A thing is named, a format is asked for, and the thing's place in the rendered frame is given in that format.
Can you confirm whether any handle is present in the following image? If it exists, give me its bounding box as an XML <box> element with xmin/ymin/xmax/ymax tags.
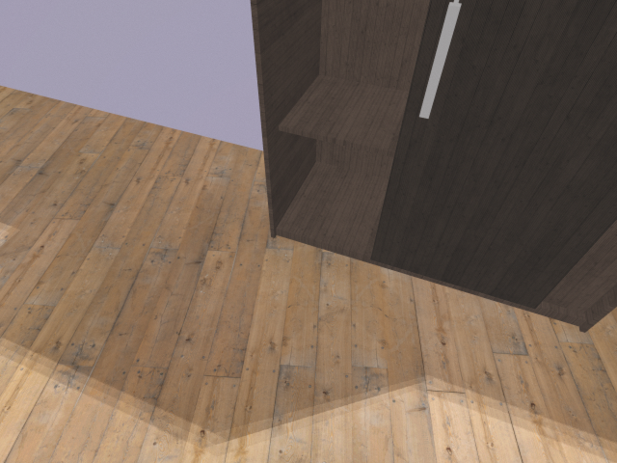
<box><xmin>419</xmin><ymin>0</ymin><xmax>462</xmax><ymax>119</ymax></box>

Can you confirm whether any wardrobe door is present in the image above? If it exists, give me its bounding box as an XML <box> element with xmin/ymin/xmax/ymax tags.
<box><xmin>543</xmin><ymin>220</ymin><xmax>617</xmax><ymax>313</ymax></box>
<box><xmin>371</xmin><ymin>0</ymin><xmax>617</xmax><ymax>309</ymax></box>

